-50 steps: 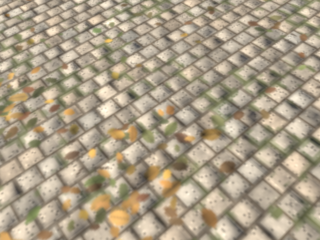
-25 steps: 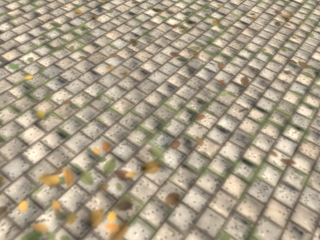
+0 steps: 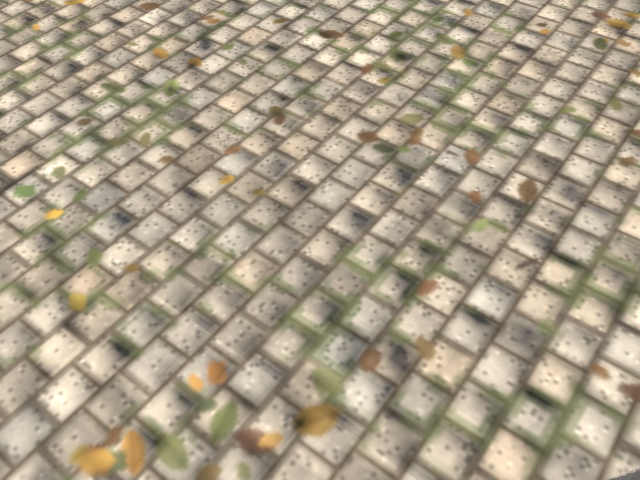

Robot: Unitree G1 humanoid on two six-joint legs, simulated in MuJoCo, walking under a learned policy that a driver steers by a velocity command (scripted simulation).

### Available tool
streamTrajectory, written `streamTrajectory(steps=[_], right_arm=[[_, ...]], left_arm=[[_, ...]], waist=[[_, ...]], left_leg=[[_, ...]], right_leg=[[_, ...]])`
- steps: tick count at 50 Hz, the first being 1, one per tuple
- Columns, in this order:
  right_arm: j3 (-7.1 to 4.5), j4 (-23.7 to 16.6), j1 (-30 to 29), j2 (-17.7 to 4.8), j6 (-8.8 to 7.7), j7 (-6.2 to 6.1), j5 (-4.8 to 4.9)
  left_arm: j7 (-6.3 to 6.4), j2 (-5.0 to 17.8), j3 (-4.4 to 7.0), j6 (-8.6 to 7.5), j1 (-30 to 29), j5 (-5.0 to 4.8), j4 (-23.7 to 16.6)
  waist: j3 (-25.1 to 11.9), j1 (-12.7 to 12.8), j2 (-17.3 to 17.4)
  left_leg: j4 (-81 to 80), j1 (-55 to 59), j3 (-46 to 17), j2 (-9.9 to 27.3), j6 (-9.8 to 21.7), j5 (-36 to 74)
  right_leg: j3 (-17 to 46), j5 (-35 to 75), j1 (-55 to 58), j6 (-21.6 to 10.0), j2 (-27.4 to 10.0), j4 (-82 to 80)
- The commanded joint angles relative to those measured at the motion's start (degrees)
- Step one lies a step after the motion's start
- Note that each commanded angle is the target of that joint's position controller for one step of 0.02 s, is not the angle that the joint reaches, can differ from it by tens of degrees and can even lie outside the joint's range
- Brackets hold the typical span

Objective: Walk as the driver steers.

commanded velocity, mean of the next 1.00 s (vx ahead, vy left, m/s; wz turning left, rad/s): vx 0.50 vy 0.00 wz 0.47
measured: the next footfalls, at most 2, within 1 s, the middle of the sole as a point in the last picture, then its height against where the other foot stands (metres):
left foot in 0.30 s outside the picture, level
right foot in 0.82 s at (334, 403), level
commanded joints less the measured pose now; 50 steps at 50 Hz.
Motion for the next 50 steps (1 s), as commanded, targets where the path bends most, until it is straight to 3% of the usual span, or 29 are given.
streamTrajectory(steps=[1, 4, 9, 12, 13, 14, 15, 16, 17, 18, 19, 20, 21, 23, 25, 30, 35, 37, 39, 40, 41, 42, 43, 44, 45, 47, 50], right_arm=[[-0.57, -2.9, -1.4, -2.5, 0.26, 0.41, 0.27], [-0.02, -4.6, -6.9, -1.5, -0.15, 0.57, 0.60], [0.98, -7.8, -15.3, -0.8, -0.54, 0.92, 0.30], [0.43, -7.2, -11.6, -2.2, -0.61, 0.41, 0.02], [-0.03, -5.9, -7.1, -3.1, -0.71, 0.17, -0.15], [-0.81, -3.8, -0.2, -4.6, -1.02, -0.06, -0.35], [-2.11, -1.3, 8.6, -7.2, -1.26, -0.55, -1.13], [-4.36, -1.2, 12.9, -14.6, -0.81, -1.48, -1.53], [-4.57, -1.6, 10.9, -14.6, -0.17, -1.23, 0.78], [-4.42, -1.5, 7.3, -13.1, 0.17, -1.43, 1.86], [-3.73, -2.0, 4.0, -10.0, 0.27, -1.58, 1.77], [-3.18, -2.1, 1.8, -7.8, 0.13, -1.63, 1.58], [-2.79, -2.1, 0.6, -6.6, -0.19, -1.82, 1.84], [-2.67, -2.0, 0.8, -6.6, -1.31, -1.68, 1.90], [-3.15, -1.6, 2.3, -8.3, -1.81, -1.68, 1.93], [-3.51, -0.9, 8.2, -8.8, -1.37, -1.81, 2.00], [-3.76, -1.0, 12.1, -9.5, -0.95, -2.48, 1.05], [-4.00, -1.9, 10.3, -10.4, -1.01, -2.99, 0.78], [-4.28, -3.2, 6.6, -11.7, -1.34, -2.89, 0.65], [-4.10, -3.3, 5.8, -11.2, -1.79, -2.34, 1.17], [-2.87, -5.0, 6.6, -6.9, -2.36, -1.82, 1.90], [-1.91, -6.6, 13.9, -2.3, -2.07, -1.83, 3.50], [-2.39, -4.7, 11.8, -7.8, -1.02, -2.50, 1.32], [-2.80, -4.9, 7.5, -8.6, -0.72, -2.04, 0.81], [-2.62, -5.3, 5.6, -7.5, -0.57, -1.52, 0.84], [-2.31, -5.4, 5.3, -5.7, 0.41, -0.36, -0.31], [-1.79, -6.0, 3.9, -4.1, 1.12, 0.31, -0.36]], left_arm=[[0.22, 5.9, 1.20, -1.40, 1.4, 0.03, -1.4], [0.39, 5.5, 0.80, -1.71, 2.6, 0.00, -0.2], [1.61, 6.0, 0.38, -1.63, 6.9, 0.23, 2.7], [2.60, 8.2, 0.69, -1.02, 6.1, 0.65, 3.4], [2.88, 9.0, 0.93, -0.52, 5.6, 0.97, 3.3], [2.91, 9.9, 1.18, 0.01, 5.2, 1.14, 3.0], [2.77, 10.2, 1.20, 0.14, 3.8, 0.89, 1.9], [1.78, 5.1, 0.10, -0.48, 6.8, 0.00, -1.2], [1.19, 6.9, 0.81, -0.96, 4.3, 0.15, -2.9], [0.82, 7.8, 0.94, -1.56, -1.6, 0.66, -4.6], [0.55, 7.6, 0.73, -2.21, -3.2, 0.21, -5.4], [0.59, 7.2, 0.80, -1.95, -3.1, 0.40, -5.2], [0.64, 6.7, 0.68, -0.81, -2.4, 1.33, -5.3], [0.33, 5.2, 0.40, 1.37, -1.3, 2.23, -5.5], [0.06, 4.7, 0.32, 2.23, -3.8, 2.18, -7.0], [-0.33, 4.8, 0.08, 2.31, -16.0, 1.63, -11.5], [-0.66, 5.5, -0.42, 1.46, -23.7, 0.91, -14.9], [-0.58, 6.7, -0.18, 0.93, -22.0, 0.71, -15.1], [0.11, 9.1, 0.78, 0.27, -12.9, 0.49, -12.6], [0.80, 10.9, 1.55, -0.52, -5.3, 0.86, -10.7], [1.90, 15.1, 2.55, -0.92, 3.9, 2.17, -10.4], [2.12, 19.7, 3.79, 0.06, 3.1, 2.67, -10.7], [1.83, 14.6, 3.32, 0.86, -0.3, 1.79, -11.1], [1.64, 9.8, 2.16, 0.87, -3.6, 1.30, -11.7], [1.40, 7.5, 1.54, 0.78, -5.8, 1.39, -11.4], [1.24, 6.2, 1.09, -0.04, -4.3, 1.10, -9.7], [0.35, 6.6, 1.35, -1.89, -1.5, 0.34, -7.5]], waist=[[3.4, -0.2, -5.3], [3.9, 0.8, -5.2], [4.7, 3.0, -4.5], [0.9, 0.5, -6.6], [-1.8, -1.6, -7.3], [-5.5, -4.3, -7.6], [-9.9, -8.7, -5.7], [-16.9, -7.2, 6.3], [-20.5, -6.1, 6.5], [-11.1, -5.4, 0.5], [-5.1, -3.5, -2.1], [-1.0, -1.0, -4.5], [0.3, 1.0, -4.4], [-0.8, 2.3, -2.8], [-0.6, 2.1, -1.6], [0.5, -2.5, 0.9], [0.4, -5.4, 1.8], [0.1, -3.7, 2.5], [-2.9, 0.8, 2.6], [-7.0, 4.9, -0.6], [-15.9, 7.8, -6.9], [-21.7, 3.1, -21.3], [-15.0, 2.5, -11.0], [-7.6, 2.3, -5.0], [-3.9, 1.3, -3.7], [-1.7, 0.2, -8.4], [-1.9, -0.5, -8.6]], left_leg=[[-2.9, -6.5, -0.9, 0.6, -0.9, 6.2], [-11.8, -5.6, 0.0, -1.2, -0.7, 12.8], [-23.5, -3.8, 5.3, -3.2, 1.9, 14.3], [-25.6, 2.7, 8.6, -7.6, 5.1, 6.2], [-26.2, 7.2, 9.2, -9.5, 6.4, 3.1], [-28.7, 15.0, 8.4, -10.8, 8.0, 2.2], [-31.9, 28.5, 3.1, -8.0, 10.8, 2.2], [-30.7, 47.5, -21.3, 9.0, 18.8, 4.0], [-40.1, 53.5, -44.4, 15.5, 24.6, 5.2], [-42.6, 46.6, -35.3, 13.1, 22.0, 2.5], [-44.7, 37.7, -29.1, 11.5, 19.4, 5.1], [-46.1, 30.4, -24.3, 8.7, 17.0, 10.4], [-47.0, 25.0, -20.5, 6.0, 15.6, 14.3], [-47.6, 21.1, -16.5, 3.0, 14.9, 19.3], [-48.4, 19.6, -14.6, 1.2, 14.4, 20.3], [-47.6, 23.9, -15.4, -0.8, 10.9, 19.7], [-43.2, 31.1, -19.0, 0.8, 10.2, 25.2], [-40.8, 31.1, -21.0, 1.8, 8.8, 26.5], [-33.9, 27.5, -21.3, 0.6, 6.5, 33.0], [-23.4, 24.4, -18.6, -3.0, 5.1, 32.3], [-7.9, 18.0, -14.0, -6.5, 3.8, 18.1], [6.7, 0.4, -7.2, -15.3, 1.7, -19.9], [11.6, -5.3, -6.9, -9.4, 2.4, -16.7], [10.8, -4.6, -6.5, -7.1, 2.3, -10.7], [8.7, -3.1, -5.6, -5.3, 1.8, -7.3], [6.1, -0.1, -5.0, -3.8, 1.1, -5.6], [4.1, -0.9, -5.3, -4.5, 0.5, -3.5]], right_leg=[[8.2, 14.0, -0.6, -5.4, -15.2, -11.0], [3.0, 20.1, 0.4, -3.4, -14.2, -10.6], [-1.2, 31.4, 8.6, -1.7, -16.4, -8.5], [-3.7, 55.8, 14.6, -0.3, -17.6, 2.4], [-4.4, 61.8, 15.3, -0.1, -17.8, 10.0], [-5.0, 60.1, 13.4, 0.0, -17.8, 20.1], [-6.0, 47.9, 4.1, 0.7, -16.6, 34.3], [-6.7, 9.7, -17.0, 3.1, -9.1, 57.1], [3.2, -19.7, -32.0, 3.9, -0.6, 68.6], [8.1, -13.2, -37.6, 3.3, -5.6, 66.9], [7.2, -8.4, -36.1, 3.4, -7.8, 61.8], [6.9, -7.3, -33.0, 3.9, -9.4, 57.0], [6.9, -7.3, -29.2, 5.0, -10.4, 53.7], [5.8, -6.9, -25.5, 6.7, -10.6, 49.7], [4.6, -3.5, -26.6, 8.0, -10.6, 44.8], [4.1, 8.0, -31.2, 9.4, -9.7, 30.2], [4.5, 8.8, -31.0, 8.3, -6.9, 20.8], [5.7, 6.5, -25.5, 7.1, -6.1, 16.4], [5.2, 1.9, -11.3, 5.2, -3.7, 12.8], [6.2, 2.9, -0.3, 3.6, -5.2, 9.1], [18.7, -9.9, 12.8, 0.8, -18.0, 7.2], [45.3, -13.4, 25.0, -6.3, -32.0, 1.0], [46.8, -21.5, 18.2, -5.9, -29.9, -0.6], [37.0, -19.1, 10.1, -4.4, -27.0, -1.6], [29.0, -10.6, 4.7, -3.3, -24.0, -2.6], [19.4, 0.0, -0.7, -2.0, -19.8, -4.1], [14.1, 11.0, -1.0, -3.4, -19.0, -5.4]])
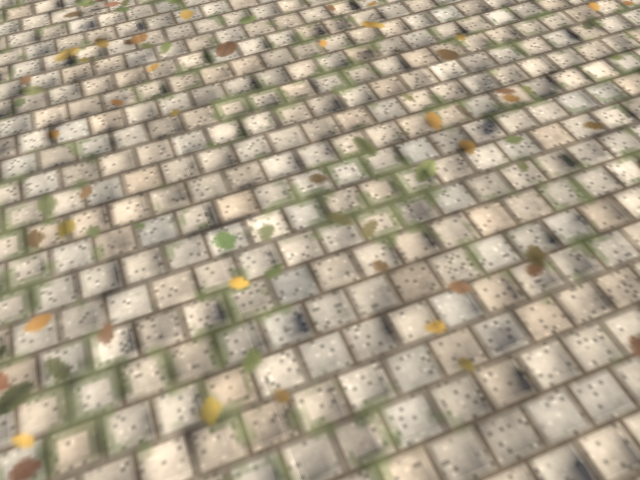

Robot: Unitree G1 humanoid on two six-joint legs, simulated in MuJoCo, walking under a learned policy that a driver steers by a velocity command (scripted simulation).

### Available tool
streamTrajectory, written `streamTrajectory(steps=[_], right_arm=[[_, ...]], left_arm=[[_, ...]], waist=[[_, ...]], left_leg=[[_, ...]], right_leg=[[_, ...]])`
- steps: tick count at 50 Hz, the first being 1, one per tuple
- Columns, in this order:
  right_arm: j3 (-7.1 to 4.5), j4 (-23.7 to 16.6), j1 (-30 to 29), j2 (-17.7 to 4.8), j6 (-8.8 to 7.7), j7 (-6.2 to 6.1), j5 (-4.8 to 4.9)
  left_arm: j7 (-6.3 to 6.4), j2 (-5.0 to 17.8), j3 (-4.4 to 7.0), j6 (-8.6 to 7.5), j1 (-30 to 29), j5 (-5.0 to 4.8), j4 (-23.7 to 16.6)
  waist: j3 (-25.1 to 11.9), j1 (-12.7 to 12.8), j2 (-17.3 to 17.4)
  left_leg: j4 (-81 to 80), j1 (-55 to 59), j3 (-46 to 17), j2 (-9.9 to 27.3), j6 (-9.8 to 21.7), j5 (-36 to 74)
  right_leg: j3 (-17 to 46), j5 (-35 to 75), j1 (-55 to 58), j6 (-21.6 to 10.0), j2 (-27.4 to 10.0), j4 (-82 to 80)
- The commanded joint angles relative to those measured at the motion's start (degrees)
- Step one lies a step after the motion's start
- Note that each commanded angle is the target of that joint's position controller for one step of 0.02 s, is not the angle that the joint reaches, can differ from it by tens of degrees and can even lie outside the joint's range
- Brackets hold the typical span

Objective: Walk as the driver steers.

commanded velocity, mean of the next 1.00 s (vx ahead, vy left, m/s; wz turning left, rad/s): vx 0.50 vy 0.00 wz -0.16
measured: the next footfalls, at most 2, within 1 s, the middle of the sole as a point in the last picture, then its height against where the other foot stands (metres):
left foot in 0.30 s outside the picture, level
right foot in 0.86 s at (378, 434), level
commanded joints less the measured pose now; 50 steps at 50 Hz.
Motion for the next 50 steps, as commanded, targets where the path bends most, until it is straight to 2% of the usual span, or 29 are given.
streamTrajectory(steps=[1, 4, 7, 11, 13, 14, 15, 16, 17, 18, 19, 20, 22, 24, 27, 32, 36, 37, 39, 41, 42, 43, 44, 45, 46, 47, 48, 49, 50], right_arm=[[0.11, -3.0, 1.7, -0.9, 0.19, 0.83, -0.43], [0.81, -5.2, -5.1, -0.4, -0.10, 1.18, -0.51], [2.16, -7.1, -11.9, 1.3, -0.65, 1.73, -0.32], [2.65, -8.5, -16.4, 0.5, -1.14, 1.37, -0.20], [2.41, -7.9, -14.6, -0.2, -1.51, 0.77, -0.47], [2.04, -6.3, -9.9, -0.6, -1.92, 0.37, -0.76], [1.24, -3.0, -1.4, -2.1, -2.54, -0.20, -1.38], [-0.02, -0.9, 8.9, -6.2, -2.91, -0.98, -2.44], [-1.46, -0.4, 11.1, -12.1, -2.50, -1.64, -1.91], [-1.32, -0.6, 9.1, -9.8, -2.05, -1.72, 0.66], [-0.40, -0.7, 4.6, -6.6, -2.21, -1.74, 0.80], [0.40, -0.8, 1.7, -3.4, -2.71, -1.49, 0.57], [1.25, -0.3, -1.0, -0.3, -3.64, -1.70, 0.73], [1.21, 0.9, 0.6, -0.4, -4.73, -1.81, 0.80], [0.85, 2.6, 3.0, -1.1, -5.47, -2.01, 1.05], [1.12, 4.5, 5.3, -0.6, -5.50, -2.34, 1.01], [0.97, 6.9, 9.3, -1.6, -5.10, -3.11, 0.89], [0.91, 7.4, 9.9, -1.9, -4.88, -3.28, 0.78], [0.71, 7.7, 9.4, -3.1, -4.41, -3.67, 0.60], [0.24, 7.7, 8.4, -4.9, -3.61, -4.01, 0.36], [0.03, 7.5, 8.2, -5.6, -3.07, -4.01, 0.36], [-0.01, 6.5, 6.9, -5.8, -2.92, -3.80, 0.60], [1.23, 2.8, 9.2, 0.1, -3.42, -2.71, 1.69], [0.51, 0.5, 4.4, -2.7, -4.10, -2.16, 1.13], [0.61, -1.2, -1.0, -2.6, -4.71, -1.80, 0.91], [0.90, -1.3, -1.1, -2.3, -5.33, -1.69, 1.27], [0.79, -0.6, -0.3, -2.0, -5.11, -1.79, 0.94], [0.89, -0.6, 0.9, -1.6, -4.04, -1.84, -0.10], [0.98, -0.3, 2.1, -1.1, -2.88, -1.65, -0.76]], left_arm=[[-0.59, 5.9, 1.47, -1.97, 4.3, -0.60, -0.3], [-0.83, 5.8, 1.55, -1.87, 6.0, -0.64, 1.4], [-0.98, 6.3, 1.65, -1.52, 7.6, -0.92, 2.9], [-0.82, 8.2, 2.09, -0.73, 12.0, -0.87, 5.7], [-0.59, 9.0, 2.27, -0.06, 12.4, -0.83, 6.8], [-0.50, 9.2, 2.26, 0.30, 12.3, -1.05, 7.2], [-0.43, 8.2, 1.86, 0.54, 12.7, -1.26, 7.4], [-0.45, 6.1, 1.07, 0.42, 11.6, -1.34, 5.3], [-0.88, 0.6, 0.03, 0.45, 16.2, -2.09, 3.3], [-0.22, 7.4, 1.94, 1.03, 11.9, -0.58, 4.0], [-0.47, 6.6, 2.03, 0.84, 9.0, -1.10, 3.2], [-0.66, 5.1, 1.66, 0.71, 8.3, -1.53, 3.6], [-1.09, 3.7, 1.63, 2.14, 10.1, -0.55, 5.3], [-1.78, 2.8, 1.83, 3.24, 9.8, -0.19, 5.6], [-2.39, 2.0, 1.99, 3.87, 4.4, -0.12, 4.1], [-3.02, 0.8, 1.29, 3.61, -5.4, -0.10, 0.8], [-3.64, 0.3, 0.52, 3.44, -12.6, 0.17, -2.3], [-3.70, 0.5, 0.52, 3.40, -13.2, 0.21, -2.8], [-3.52, 1.2, 0.82, 3.44, -11.9, 0.28, -2.9], [-3.01, 2.7, 1.66, 3.41, -5.7, 0.45, -1.5], [-2.72, 4.1, 2.50, 3.05, 0.4, 0.62, 0.2], [-2.06, 7.0, 3.95, 2.69, 9.5, 1.27, 2.9], [-1.10, 14.4, 6.14, 2.97, 12.5, 1.53, 2.8], [-1.18, 15.3, 6.30, 3.61, 11.6, -0.68, 2.1], [-0.78, 14.1, 6.02, 3.96, 8.6, -1.35, 2.6], [-0.53, 10.8, 5.22, 3.89, 5.6, -1.49, 2.5], [-0.37, 8.5, 4.60, 3.62, 3.0, -1.42, 2.3], [-0.17, 7.1, 4.12, 3.25, 1.2, -1.83, 2.1], [-0.22, 6.6, 3.85, 2.69, 0.7, -1.87, 1.8]], waist=[[-1.3, -0.2, -9.0], [0.6, 0.6, -8.3], [1.2, 1.9, -8.3], [1.8, 3.0, -8.6], [1.0, 1.7, -8.6], [-1.4, -0.8, -7.7], [-6.3, -4.0, -5.5], [-13.2, -8.2, -0.2], [-18.1, -5.6, 13.6], [-14.3, -6.2, 4.4], [-7.2, -3.8, 2.4], [-3.9, -2.1, 0.6], [-1.5, 0.8, 2.1], [-1.2, 1.5, 1.8], [1.3, 1.3, 0.9], [3.7, -0.3, 0.6], [4.9, -2.3, 0.3], [4.9, -2.3, 0.4], [3.2, -1.0, 1.4], [-1.1, 2.0, 2.9], [-4.8, 4.6, 2.7], [-9.4, 9.2, -0.2], [-15.8, 7.4, -12.9], [-19.0, 7.3, -10.2], [-10.1, 6.6, -5.6], [-4.2, 4.2, -2.8], [-0.7, 1.5, -0.8], [0.2, -0.5, -1.4], [-0.7, -1.4, -2.4]], left_leg=[[-1.1, -8.3, -2.7, 2.3, -0.8, 3.6], [-9.3, -11.3, -1.4, 2.9, -1.9, 8.7], [-21.0, -6.7, 3.3, 3.5, -2.2, 13.8], [-28.7, -2.6, 6.8, 3.3, -0.2, 11.6], [-31.8, 1.5, 7.8, 1.7, 1.6, 7.9], [-35.1, 8.1, 8.5, 0.0, 2.7, 8.3], [-37.4, 19.7, 8.2, -0.7, 4.2, 9.3], [-38.8, 33.7, -4.2, 10.6, 7.1, 3.0], [-45.3, 45.8, -31.4, 26.2, 14.0, 1.6], [-46.8, 41.7, -31.9, 24.4, 13.6, 3.9], [-47.3, 35.2, -22.5, 22.1, 12.1, 8.2], [-49.3, 28.8, -16.2, 19.4, 10.2, 13.5], [-52.7, 21.6, -7.9, 15.6, 6.8, 16.5], [-54.7, 20.2, -4.3, 15.0, 6.4, 20.3], [-57.2, 20.9, 0.6, 14.8, 6.0, 21.5], [-57.4, 22.7, 8.2, 13.3, 4.8, 26.2], [-55.3, 28.3, 11.7, 14.9, 4.1, 33.4], [-53.8, 30.3, 12.5, 15.4, 3.8, 36.8], [-48.1, 33.2, 14.5, 16.0, 3.1, 51.9], [-36.3, 34.6, 16.0, 16.4, 2.8, 66.0], [-26.3, 32.4, 16.3, 16.3, 2.6, 64.2], [-11.6, 23.2, 16.9, 15.0, 1.1, 52.0], [11.2, -0.3, 16.9, 6.8, -2.0, 10.9], [20.9, -11.8, 4.9, -1.0, -2.8, -11.8], [19.3, -17.1, 0.5, 3.5, -2.3, -5.7], [13.7, -15.3, 1.1, 5.8, -2.3, -1.0], [8.6, -11.9, 1.2, 7.4, -2.6, 0.3], [5.4, -7.9, 1.1, 8.2, -3.6, 0.7], [3.4, -5.2, 1.3, 8.4, -4.4, 0.9]], right_leg=[[13.1, 11.9, 6.8, -7.5, -14.9, -12.9], [8.6, 13.7, 7.5, -7.8, -13.8, -14.7], [4.2, 16.3, 6.2, -7.0, -12.1, -14.9], [4.5, 21.0, 10.4, -6.7, -14.4, -12.6], [4.1, 29.8, 13.0, -6.2, -15.2, -7.8], [2.6, 36.6, 13.3, -5.5, -14.2, -1.3], [0.3, 37.1, 10.0, -4.4, -11.8, 9.0], [-1.6, 20.5, -0.3, -3.0, -9.4, 24.6], [-2.6, -18.3, -20.0, -0.8, 0.9, 43.7], [5.3, -18.4, -25.2, -1.5, -1.1, 48.4], [6.8, -13.7, -26.2, -2.1, -3.1, 47.9], [7.0, -10.3, -23.8, -2.1, -4.6, 44.8], [7.1, -7.6, -18.5, -1.2, -5.8, 40.8], [7.0, -5.1, -17.8, -0.7, -5.1, 40.6], [7.1, 1.1, -23.3, 0.0, -5.8, 38.3], [4.1, 10.3, -25.6, 0.4, -5.2, 25.7], [-0.8, 10.3, -24.2, -1.6, -4.1, 16.3], [-1.6, 8.7, -23.6, -2.5, -3.5, 14.9], [-3.8, 3.9, -19.6, -4.7, -0.8, 13.1], [-5.6, -2.4, -11.8, -7.5, 3.1, 12.4], [-4.9, -3.5, -4.0, -9.2, 4.8, 9.8], [0.6, -3.3, 9.6, -11.9, 2.5, 5.4], [27.2, -4.4, 28.9, -20.1, -15.2, 4.3], [48.5, -1.7, 31.9, -24.1, -21.1, -5.0], [38.6, -1.0, 25.8, -21.8, -19.2, -6.6], [32.3, 2.9, 17.3, -19.1, -17.4, -8.0], [27.2, 8.3, 10.6, -16.4, -14.1, -9.0], [23.1, 12.3, 5.8, -15.0, -11.2, -9.9], [20.8, 14.9, 3.7, -14.6, -9.6, -10.2]])
Over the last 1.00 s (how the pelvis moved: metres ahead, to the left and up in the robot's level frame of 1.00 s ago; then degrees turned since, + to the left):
0.57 0.08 0.00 31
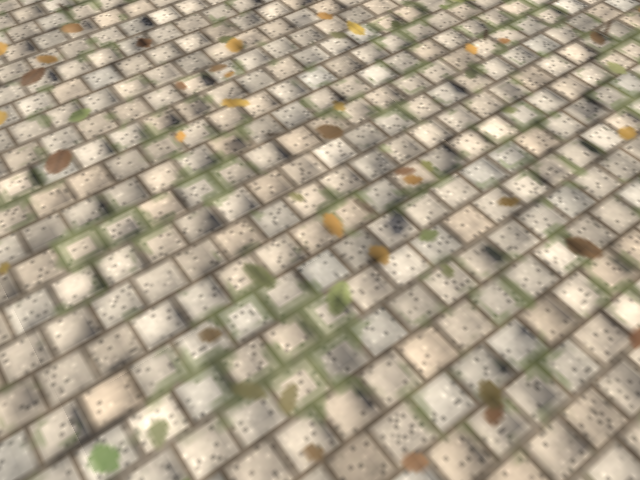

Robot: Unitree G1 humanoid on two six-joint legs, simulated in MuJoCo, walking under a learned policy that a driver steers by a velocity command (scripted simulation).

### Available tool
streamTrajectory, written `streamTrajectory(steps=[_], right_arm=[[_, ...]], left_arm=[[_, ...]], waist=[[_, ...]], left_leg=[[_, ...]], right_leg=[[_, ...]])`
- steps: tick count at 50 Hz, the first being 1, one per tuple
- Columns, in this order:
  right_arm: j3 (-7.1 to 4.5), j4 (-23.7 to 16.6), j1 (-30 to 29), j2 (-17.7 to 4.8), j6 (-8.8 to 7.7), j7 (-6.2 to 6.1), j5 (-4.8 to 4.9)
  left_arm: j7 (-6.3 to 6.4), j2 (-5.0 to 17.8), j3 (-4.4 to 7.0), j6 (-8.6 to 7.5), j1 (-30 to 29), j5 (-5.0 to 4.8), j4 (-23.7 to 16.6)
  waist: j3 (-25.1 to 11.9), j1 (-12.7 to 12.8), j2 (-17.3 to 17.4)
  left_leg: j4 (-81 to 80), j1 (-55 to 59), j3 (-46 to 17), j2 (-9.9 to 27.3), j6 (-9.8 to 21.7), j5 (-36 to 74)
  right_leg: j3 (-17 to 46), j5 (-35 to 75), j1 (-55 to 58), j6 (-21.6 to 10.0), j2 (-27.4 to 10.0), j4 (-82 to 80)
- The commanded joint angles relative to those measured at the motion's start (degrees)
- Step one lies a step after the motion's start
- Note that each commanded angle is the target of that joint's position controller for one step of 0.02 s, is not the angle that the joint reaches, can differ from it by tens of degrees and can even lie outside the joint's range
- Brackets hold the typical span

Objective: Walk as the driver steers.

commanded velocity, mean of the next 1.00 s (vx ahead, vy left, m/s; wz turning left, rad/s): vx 0.50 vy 0.00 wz -0.58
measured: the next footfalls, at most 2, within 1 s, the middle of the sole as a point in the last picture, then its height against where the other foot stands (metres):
left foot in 0.38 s outside the picture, level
right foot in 0.90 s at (432, 436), level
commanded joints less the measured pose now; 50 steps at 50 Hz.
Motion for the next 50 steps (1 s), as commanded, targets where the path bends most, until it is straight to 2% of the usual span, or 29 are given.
streamTrajectory(steps=[1, 3, 6, 10, 13, 15, 16, 17, 18, 19, 20, 21, 22, 23, 24, 25, 26, 28, 30, 36, 40, 42, 44, 45, 46, 47, 48, 49, 50], right_arm=[[-1.25, -3.5, 3.3, -5.5, 1.37, 0.36, -1.34], [-1.15, -4.7, 0.9, -4.9, 2.26, 0.64, -1.25], [-1.08, -7.6, -7.0, -5.2, 2.45, 0.75, -1.00], [-0.60, -10.3, -14.7, -5.1, 2.08, 1.16, -0.52], [-0.26, -12.2, -18.7, -5.6, 1.42, 1.35, -0.11], [-0.40, -12.6, -17.8, -6.7, 0.93, 1.27, 0.11], [-0.65, -12.1, -14.9, -7.5, 0.67, 1.11, 0.21], [-1.14, -10.7, -10.1, -8.7, 0.36, 0.71, 0.30], [-1.82, -8.5, -2.7, -10.1, -0.25, 0.07, 0.15], [-2.75, -7.6, 5.5, -13.4, -0.92, -0.85, -0.89], [-3.61, -8.2, 9.0, -18.1, -0.59, -1.57, -2.21], [-4.07, -8.0, 6.0, -18.0, 0.35, -1.33, -1.19], [-2.79, -9.4, 1.5, -11.7, 0.72, -1.04, -0.73], [-1.85, -9.3, -1.0, -7.9, 0.66, -0.77, -0.31], [-1.42, -8.8, -1.6, -6.7, 0.47, -0.66, -0.49], [-1.30, -7.9, -0.7, -6.5, 0.03, -0.79, -0.35], [-1.38, -7.1, 0.1, -6.7, -0.50, -0.62, -0.09], [-1.67, -6.1, 1.8, -7.2, -1.60, -0.13, 0.52], [-1.97, -5.3, 2.7, -7.6, -1.96, 0.05, 0.69], [-2.35, -3.2, 5.3, -8.1, -1.62, 0.08, 0.54], [-2.90, -1.5, 8.4, -9.9, -0.90, -0.44, 0.55], [-3.13, -0.7, 9.3, -11.1, -0.04, -0.76, 0.47], [-3.39, -0.3, 9.7, -12.8, 0.96, -1.05, 0.46], [-3.23, -0.7, 9.0, -12.8, 1.42, -1.08, 0.69], [-2.46, -3.2, 9.6, -10.4, 1.35, -0.77, 0.95], [-1.87, -7.8, 8.3, -6.6, 0.88, 0.24, 0.70], [-2.51, -8.9, 1.9, -10.6, 0.55, 0.32, 0.03], [-1.94, -9.4, -0.2, -8.9, -0.05, 0.52, 0.85], [-1.62, -8.5, 1.1, -8.2, -0.42, 0.39, 0.90]], left_arm=[[0.44, 6.2, 1.32, -1.75, 2.6, -0.65, -2.3], [0.30, 7.8, 1.73, -2.37, 4.3, -0.59, -1.9], [0.29, 8.2, 1.85, -2.28, 8.2, -0.51, -1.5], [0.51, 8.5, 1.99, -2.00, 12.4, -0.30, -1.2], [0.93, 9.1, 2.05, -1.86, 14.2, 0.28, -1.3], [1.39, 9.9, 2.24, -1.90, 13.0, 0.55, -2.0], [1.53, 10.5, 2.38, -1.96, 11.1, 0.64, -2.6], [1.42, 11.2, 2.52, -2.14, 9.2, 0.72, -3.2], [1.00, 11.3, 2.47, -2.46, 8.1, 0.41, -3.4], [0.36, 8.5, 1.67, -2.98, 8.4, -0.21, -4.3], [0.34, 2.3, 0.26, -3.13, 11.9, -1.61, -6.3], [0.59, 6.0, 0.60, -2.57, 15.5, -0.35, -6.5], [0.71, 8.0, 0.93, -1.71, 13.2, 0.65, -4.8], [0.03, 7.5, 0.81, -1.46, 9.3, 0.94, -4.9], [-0.48, 6.2, 0.62, -1.21, 8.2, 1.12, -5.1], [-1.01, 5.7, 0.60, -0.62, 7.7, 1.72, -5.5], [-1.40, 5.3, 0.43, 0.05, 7.8, 1.86, -5.3], [-1.98, 4.7, 0.25, 0.73, 5.9, 1.67, -6.5], [-2.52, 4.2, -0.02, 1.02, 2.1, 1.69, -8.0], [-3.82, 2.0, -1.42, 0.60, -9.3, 1.39, -12.0], [-4.29, 2.3, -1.65, 0.59, -14.5, 1.81, -14.2], [-3.98, 2.9, -1.37, 0.63, -14.3, 2.20, -14.6], [-3.22, 4.3, -0.46, 0.28, -7.4, 2.53, -12.9], [-2.52, 5.6, 0.50, -0.28, 2.1, 2.91, -9.7], [-1.46, 10.9, 2.32, -0.38, 10.6, 3.33, -7.9], [-0.87, 16.7, 3.71, 0.14, 8.5, 1.25, -9.1], [-0.36, 15.7, 3.59, 0.68, 10.4, 0.54, -9.6], [0.25, 13.2, 2.99, 0.58, 8.5, 0.32, -8.2], [0.49, 10.0, 2.12, 0.22, 6.2, 0.13, -7.8]], waist=[[-3.2, -1.4, -0.4], [-3.0, -1.2, -1.2], [-1.2, 1.6, -2.8], [-1.4, 4.9, -4.0], [-1.4, 6.3, -4.3], [-1.6, 4.9, -4.9], [-2.0, 3.2, -5.3], [-3.5, 0.9, -5.4], [-7.1, -2.9, -3.0], [-13.9, -6.2, 2.1], [-19.6, -4.9, 12.6], [-20.6, -1.3, 16.7], [-12.2, -0.4, 6.7], [-6.5, -0.6, 1.7], [-4.4, 0.1, 2.6], [-3.3, 0.6, 5.2], [-3.1, 0.9, 5.7], [-3.6, 1.2, 5.5], [-2.9, 0.9, 5.0], [-0.1, -1.1, 4.6], [1.2, -2.4, 4.6], [0.5, -1.9, 5.0], [-4.4, 1.4, 5.4], [-9.9, 5.7, 3.1], [-17.0, 8.7, -4.1], [-21.3, 5.1, -16.7], [-19.3, 8.4, -6.9], [-12.3, 6.6, -3.9], [-7.1, 3.6, -1.0]], left_leg=[[-3.9, -7.7, -1.5, 2.3, -1.9, 2.1], [-8.3, -8.9, -0.6, 2.3, -3.1, 5.1], [-16.9, -13.5, -0.2, 2.1, -4.1, 11.6], [-26.8, -15.3, -0.7, 0.2, -3.9, 17.4], [-32.2, -14.3, -0.9, -1.7, -3.1, 17.3], [-36.2, -9.6, -1.9, -2.6, -1.9, 15.4], [-38.4, -4.4, -2.1, -3.3, -1.1, 13.5], [-39.8, 3.3, -1.6, -4.8, -0.2, 11.0], [-43.4, 13.5, -1.0, -5.4, 1.1, 11.5], [-45.7, 26.3, -9.0, 3.0, 3.5, 4.3], [-50.2, 39.4, -30.9, 18.5, 7.3, -4.1], [-54.5, 37.2, -47.0, 22.1, 11.8, -8.9], [-54.9, 29.6, -39.0, 19.9, 11.1, -12.5], [-55.9, 22.7, -29.1, 16.2, 10.0, -7.6], [-57.2, 18.9, -22.3, 13.2, 8.5, -0.8], [-57.8, 16.8, -17.2, 11.5, 7.9, 5.4], [-58.2, 15.9, -13.5, 10.5, 7.7, 10.8], [-59.0, 16.7, -9.4, 10.9, 8.3, 18.4], [-60.6, 17.8, -5.8, 11.2, 8.9, 20.1], [-61.6, 18.8, 5.1, 9.2, 7.6, 23.7], [-59.5, 23.2, 8.4, 11.1, 6.4, 28.1], [-54.4, 26.5, 10.6, 11.7, 5.7, 40.2], [-40.6, 27.9, 12.8, 11.7, 5.1, 56.7], [-27.7, 23.3, 14.4, 10.4, 3.9, 53.8], [-9.7, 8.1, 14.8, 8.2, 1.6, 34.6], [9.2, -14.2, 9.8, -3.8, -1.8, -11.2], [11.9, -20.6, -0.2, -2.5, -1.4, -8.8], [9.5, -21.6, -1.3, 0.3, -0.9, -3.5], [2.8, -17.9, -1.3, 2.3, -0.7, -0.7]], right_leg=[[18.3, 18.6, 6.4, -9.1, -14.9, -15.2], [16.9, 19.1, 5.2, -8.7, -13.4, -16.0], [17.9, 17.0, 7.1, -7.2, -12.5, -16.7], [19.8, 18.3, 12.9, -5.9, -12.5, -14.6], [21.8, 22.9, 16.4, -5.6, -13.6, -11.6], [23.8, 24.6, 16.6, -4.2, -14.5, -9.3], [24.2, 25.9, 14.9, -3.1, -14.5, -7.8], [24.3, 30.2, 12.7, -1.9, -13.8, -4.1], [22.5, 32.2, 10.4, -0.5, -10.9, 4.5], [18.9, 23.4, 4.6, 1.0, -6.8, 18.6], [11.7, -11.8, -11.0, 2.8, 0.9, 34.5], [10.0, -20.1, -18.6, 2.5, -0.3, 42.5], [10.2, -14.9, -20.1, 2.5, -4.5, 45.1], [9.2, -10.7, -19.1, 3.0, -6.3, 42.9], [8.8, -8.7, -17.3, 3.4, -7.6, 40.3], [8.5, -8.0, -16.4, 4.0, -8.6, 38.8], [7.8, -7.3, -15.6, 4.4, -8.7, 38.7], [7.4, -5.3, -17.3, 4.8, -9.1, 38.1], [7.0, -2.0, -20.8, 5.4, -10.0, 36.4], [2.5, 9.2, -20.6, 6.0, -10.8, 19.5], [-1.7, 5.6, -17.4, 3.6, -9.9, 10.9], [-3.7, 0.2, -14.5, 1.6, -7.7, 8.2], [-5.3, -5.0, -5.2, -1.1, -3.1, 5.7], [-4.7, -2.9, 7.0, -2.9, -1.1, 1.5], [10.5, -12.3, 23.9, -6.7, -11.4, -1.3], [42.2, -10.7, 36.3, -13.8, -26.2, -8.5], [41.9, -1.3, 35.5, -14.0, -26.2, -11.0], [32.7, 6.2, 29.4, -13.2, -24.8, -10.2], [27.1, 13.8, 20.9, -10.7, -21.8, -10.9]])
Over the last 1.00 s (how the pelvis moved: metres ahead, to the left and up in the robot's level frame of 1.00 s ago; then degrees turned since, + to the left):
0.51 0.00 -0.01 -15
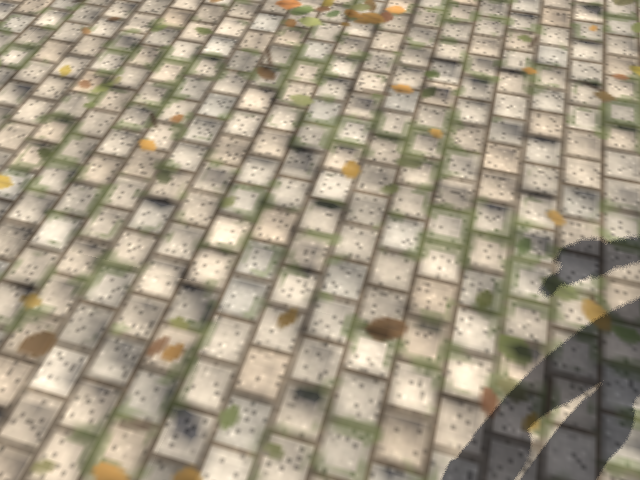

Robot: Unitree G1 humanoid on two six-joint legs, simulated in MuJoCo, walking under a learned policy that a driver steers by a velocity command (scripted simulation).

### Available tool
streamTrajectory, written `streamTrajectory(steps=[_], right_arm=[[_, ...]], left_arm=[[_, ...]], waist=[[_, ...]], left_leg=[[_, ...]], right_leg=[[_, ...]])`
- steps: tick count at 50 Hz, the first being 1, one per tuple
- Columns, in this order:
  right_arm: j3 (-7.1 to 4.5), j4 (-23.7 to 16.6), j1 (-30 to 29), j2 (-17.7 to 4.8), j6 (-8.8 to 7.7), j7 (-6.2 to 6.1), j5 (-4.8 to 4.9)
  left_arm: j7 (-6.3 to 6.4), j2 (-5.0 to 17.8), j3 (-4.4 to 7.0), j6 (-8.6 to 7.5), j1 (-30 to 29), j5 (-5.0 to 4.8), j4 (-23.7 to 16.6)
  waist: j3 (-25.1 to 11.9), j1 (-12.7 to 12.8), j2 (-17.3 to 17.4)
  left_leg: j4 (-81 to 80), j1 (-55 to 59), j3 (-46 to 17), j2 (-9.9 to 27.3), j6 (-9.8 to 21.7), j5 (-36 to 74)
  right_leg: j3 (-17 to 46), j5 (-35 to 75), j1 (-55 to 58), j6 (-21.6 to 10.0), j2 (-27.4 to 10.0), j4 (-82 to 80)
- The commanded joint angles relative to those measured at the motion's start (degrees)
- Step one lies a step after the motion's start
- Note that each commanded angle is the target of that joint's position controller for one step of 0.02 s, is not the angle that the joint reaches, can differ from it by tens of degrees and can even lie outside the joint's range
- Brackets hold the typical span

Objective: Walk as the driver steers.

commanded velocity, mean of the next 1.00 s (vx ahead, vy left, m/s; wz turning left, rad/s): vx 0.50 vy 0.00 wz -0.60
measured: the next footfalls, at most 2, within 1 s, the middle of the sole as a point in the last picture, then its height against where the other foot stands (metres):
left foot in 0.44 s outside the picture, level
right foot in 0.96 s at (444, 402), level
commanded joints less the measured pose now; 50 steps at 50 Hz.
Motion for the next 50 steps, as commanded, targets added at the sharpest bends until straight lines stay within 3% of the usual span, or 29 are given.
streamTrajectory(steps=[1, 3, 6, 10, 15, 17, 19, 21, 22, 23, 24, 25, 26, 27, 28, 30, 33, 39, 43, 45, 46, 47, 48, 49, 50], right_arm=[[-1.07, -7.2, -3.3, -6.4, -1.51, 0.13, -0.62], [-1.05, -6.2, -0.5, -6.2, 0.51, 0.38, -1.93], [-0.86, -7.3, -3.6, -5.0, 1.73, 0.81, -1.84], [-0.67, -10.3, -13.3, -4.8, 1.68, 0.86, -1.60], [-0.06, -13.3, -21.9, -4.6, 0.84, 1.30, -0.99], [0.06, -14.4, -23.6, -5.0, 0.35, 1.34, -0.71], [-0.21, -13.9, -20.3, -6.1, -0.08, 1.05, -0.56], [-1.31, -10.5, -9.0, -8.4, -0.78, -0.09, -0.53], [-2.17, -9.1, -0.8, -11.0, -1.55, -0.93, -1.25], [-3.16, -9.3, 6.4, -15.6, -1.59, -1.91, -2.65], [-3.66, -9.3, 3.0, -17.0, -0.72, -1.64, -1.86], [-2.68, -10.2, -1.9, -11.2, -0.25, -1.34, -1.27], [-1.64, -10.3, -4.5, -7.1, -0.28, -1.07, -0.82], [-1.13, -9.8, -5.8, -5.5, -0.39, -0.94, -0.98], [-0.96, -8.7, -5.2, -5.3, -0.82, -1.04, -0.80], [-1.13, -7.3, -3.5, -5.6, -2.05, -0.55, -0.33], [-1.53, -5.8, -1.9, -6.2, -3.12, -0.08, 0.14], [-1.81, -3.4, 0.5, -6.8, -2.88, -0.09, 0.05], [-2.36, -1.5, 3.8, -8.9, -2.08, -0.68, 0.07], [-2.60, -0.6, 4.8, -10.5, -1.22, -1.05, -0.03], [-2.71, -0.4, 5.0, -11.4, -0.70, -1.22, -0.06], [-2.67, -0.5, 4.7, -11.8, -0.14, -1.31, 0.14], [-2.40, -1.7, 4.1, -11.4, 0.02, -1.27, -0.07], [-0.83, -6.0, 6.2, -4.7, -0.27, -0.12, 0.28], [-1.62, -8.3, 0.6, -8.1, -0.47, 0.06, -0.40]], left_arm=[[1.70, 8.3, 2.74, -0.58, 10.4, -1.15, 0.9], [1.48, 7.0, 2.13, -1.53, 8.3, -1.35, 0.2], [1.10, 8.5, 2.60, -2.40, 10.9, -1.34, 1.3], [1.08, 8.6, 2.74, -2.53, 15.7, -1.42, 2.8], [1.69, 9.1, 2.90, -2.54, 21.1, -1.02, 4.3], [2.13, 9.7, 3.01, -2.42, 21.7, -0.73, 4.4], [2.51, 10.6, 3.20, -2.37, 19.5, -0.63, 4.0], [2.05, 11.4, 3.27, -2.72, 16.3, -0.79, 3.4], [1.46, 9.9, 2.82, -3.19, 15.8, -1.34, 3.1], [1.45, 4.2, 1.39, -3.57, 18.3, -2.55, 1.1], [1.55, 5.5, 1.40, -3.22, 21.8, -1.82, -0.1], [1.91, 8.1, 1.80, -2.13, 19.9, -0.23, 2.2], [1.20, 7.9, 1.78, -1.78, 16.2, 0.12, 2.3], [0.68, 6.6, 1.62, -1.42, 14.9, 0.04, 2.1], [0.14, 6.0, 1.58, -0.83, 13.9, 0.58, 1.7], [-0.74, 5.1, 1.28, 0.26, 13.8, 0.71, 1.6], [-1.62, 4.2, 0.89, 0.67, 8.5, 0.65, -0.7], [-3.11, 1.8, -0.61, 0.10, -3.6, 0.32, -4.8], [-3.46, 2.4, -0.67, 0.24, -8.3, 0.87, -6.7], [-2.91, 3.3, -0.23, 0.30, -7.0, 1.34, -6.7], [-2.51, 4.0, 0.23, 0.14, -3.6, 1.51, -5.8], [-1.95, 5.1, 1.00, -0.34, 3.7, 1.72, -3.6], [-1.01, 7.9, 2.42, -0.67, 14.1, 2.19, -0.3], [-0.04, 14.7, 4.15, -0.43, 15.6, 1.68, -0.6], [0.46, 16.2, 4.58, 0.14, 17.0, -0.34, -2.2]], waist=[[-5.4, 3.1, -1.1], [-5.9, 0.7, -2.0], [-4.4, 1.1, -1.9], [-1.5, 4.3, -3.0], [-1.2, 7.7, -3.6], [-1.1, 7.8, -4.2], [-1.5, 5.6, -5.1], [-6.2, 0.0, -3.9], [-11.8, -3.9, -0.5], [-20.7, -4.9, 8.2], [-22.8, -0.5, 18.3], [-13.0, 1.0, 6.9], [-7.0, 0.9, 1.3], [-4.1, 2.0, 1.4], [-2.7, 2.4, 3.8], [-2.8, 2.9, 5.3], [-2.3, 2.7, 4.7], [-0.2, 0.7, 4.4], [0.9, -0.4, 4.3], [-0.8, 0.7, 5.0], [-3.3, 2.3, 5.4], [-7.6, 5.6, 4.4], [-13.7, 10.2, 0.7], [-20.1, 7.6, -13.2], [-23.8, 9.6, -10.8]], left_leg=[[1.3, -21.7, -5.9, 2.8, 0.3, 3.1], [-1.9, -16.5, -5.5, 2.6, -0.7, 3.4], [-7.6, -18.0, -4.5, 2.0, -1.9, 8.0], [-18.0, -23.2, -4.8, 1.3, -2.6, 17.1], [-27.6, -23.7, -4.9, -1.7, -1.7, 21.2], [-30.9, -21.4, -5.2, -2.9, -0.9, 20.1], [-35.1, -13.6, -5.6, -4.3, 0.5, 17.5], [-39.3, 4.0, -4.2, -6.9, 2.6, 14.6], [-41.4, 17.2, -9.1, -1.3, 4.7, 12.5], [-43.9, 31.7, -27.7, 14.9, 8.2, 0.6], [-51.6, 32.5, -50.4, 21.7, 13.0, -1.6], [-51.8, 23.8, -44.1, 19.7, 12.7, -7.2], [-52.8, 16.5, -34.7, 16.5, 11.8, -4.3], [-54.4, 11.9, -27.2, 13.6, 10.4, 2.2], [-55.3, 9.3, -21.8, 11.8, 9.8, 8.0], [-56.2, 7.9, -15.6, 10.5, 9.6, 17.6], [-58.1, 9.8, -9.4, 11.0, 10.5, 24.8], [-58.5, 10.7, 2.4, 8.4, 8.5, 29.7], [-56.1, 16.1, 5.4, 10.5, 7.3, 35.4], [-49.1, 19.5, 7.7, 11.1, 6.6, 51.6], [-42.2, 20.5, 8.6, 11.2, 6.4, 59.8], [-31.4, 18.4, 9.8, 10.7, 5.9, 61.6], [-16.1, 9.1, 10.5, 9.4, 4.1, 50.6], [3.8, -14.7, 10.1, 2.1, 0.8, 6.2], [13.9, -24.4, -0.9, -4.8, -0.5, -8.6]], right_leg=[[24.0, 18.3, 22.1, -10.0, -16.7, -17.7], [20.7, 21.5, 16.8, -9.6, -13.9, -19.3], [19.7, 18.2, 13.9, -9.6, -11.9, -21.9], [21.2, 15.1, 16.2, -8.0, -11.0, -22.9], [23.2, 22.2, 22.4, -6.9, -11.3, -18.8], [24.7, 25.4, 23.8, -6.1, -12.0, -16.7], [25.8, 28.0, 22.3, -4.1, -12.1, -14.3], [24.2, 36.7, 17.8, -1.4, -8.9, -3.5], [21.2, 30.6, 11.9, 0.1, -5.1, 9.2], [14.8, 4.0, 0.5, 1.8, 0.4, 26.8], [11.1, -19.5, -10.4, 2.3, 4.0, 35.4], [11.5, -14.7, -13.5, 2.2, -1.5, 39.1], [10.4, -10.3, -12.5, 2.5, -3.2, 37.5], [9.6, -8.3, -11.1, 2.8, -4.9, 34.9], [9.1, -7.7, -10.2, 3.2, -6.2, 33.1], [8.0, -6.0, -9.2, 3.7, -6.5, 32.8], [7.5, -1.4, -14.2, 4.3, -7.7, 30.6], [2.3, 10.6, -12.8, 4.6, -8.2, 12.2], [-1.7, 6.1, -9.9, 2.2, -7.1, 3.9], [-3.8, -0.3, -5.6, 0.0, -3.9, 1.7], [-4.5, -3.1, -1.2, -1.3, -1.7, 0.6], [-4.5, -3.1, 7.8, -3.0, 0.7, -2.5], [0.9, -4.0, 22.5, -5.3, -1.4, -5.3], [28.8, -11.5, 41.1, -11.7, -19.5, -8.0], [48.7, -5.0, 43.6, -15.6, -25.3, -16.3]])
Over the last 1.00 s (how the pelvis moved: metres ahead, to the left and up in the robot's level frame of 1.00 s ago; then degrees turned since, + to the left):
0.49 -0.10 -0.01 -35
